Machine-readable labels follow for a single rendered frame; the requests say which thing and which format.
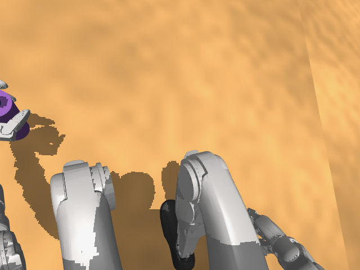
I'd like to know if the right robot foot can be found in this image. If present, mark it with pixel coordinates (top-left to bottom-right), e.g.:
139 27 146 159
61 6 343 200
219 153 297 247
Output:
160 200 195 270

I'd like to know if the right robot hand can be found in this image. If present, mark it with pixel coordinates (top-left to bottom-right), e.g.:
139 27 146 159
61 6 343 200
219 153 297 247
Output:
247 208 286 256

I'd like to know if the bottle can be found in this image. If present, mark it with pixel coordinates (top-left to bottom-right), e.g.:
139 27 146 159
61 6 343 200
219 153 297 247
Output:
0 90 30 141

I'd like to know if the right robot arm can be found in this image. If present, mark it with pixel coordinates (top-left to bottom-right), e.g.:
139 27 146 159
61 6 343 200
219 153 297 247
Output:
272 236 325 270

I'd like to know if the left robot arm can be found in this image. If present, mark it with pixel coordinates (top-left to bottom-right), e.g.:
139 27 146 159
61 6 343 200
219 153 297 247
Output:
0 184 26 270

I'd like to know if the left robot hand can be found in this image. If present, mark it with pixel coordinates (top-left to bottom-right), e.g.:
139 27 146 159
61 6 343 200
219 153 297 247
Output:
0 80 30 142

